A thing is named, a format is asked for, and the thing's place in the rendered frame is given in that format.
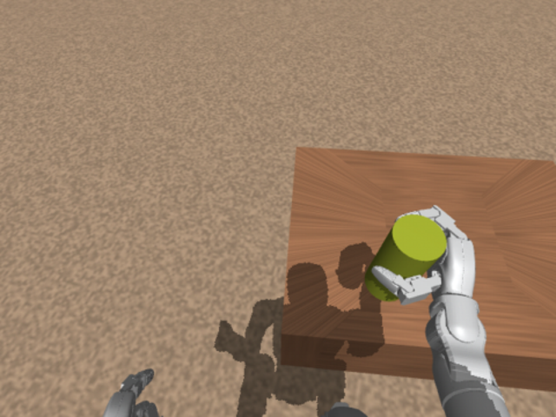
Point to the left robot hand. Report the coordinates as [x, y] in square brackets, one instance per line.
[123, 403]

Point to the can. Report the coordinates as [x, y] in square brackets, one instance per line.
[412, 246]

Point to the right robot arm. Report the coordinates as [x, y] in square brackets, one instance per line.
[462, 374]

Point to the right robot hand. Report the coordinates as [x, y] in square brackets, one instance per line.
[452, 273]

